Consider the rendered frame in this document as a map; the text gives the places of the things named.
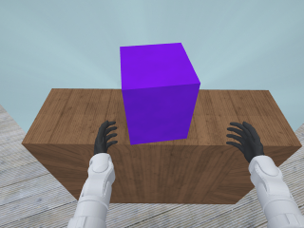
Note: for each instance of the left robot hand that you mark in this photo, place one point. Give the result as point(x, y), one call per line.
point(101, 145)

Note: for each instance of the robot right forearm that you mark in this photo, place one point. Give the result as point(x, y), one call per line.
point(273, 194)

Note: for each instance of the right robot hand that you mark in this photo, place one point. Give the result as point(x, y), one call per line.
point(250, 144)

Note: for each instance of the robot left forearm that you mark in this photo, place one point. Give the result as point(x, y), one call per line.
point(95, 197)

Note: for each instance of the pedestal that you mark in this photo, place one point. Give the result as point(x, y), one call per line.
point(201, 169)

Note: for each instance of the carton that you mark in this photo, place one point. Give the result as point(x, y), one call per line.
point(160, 88)

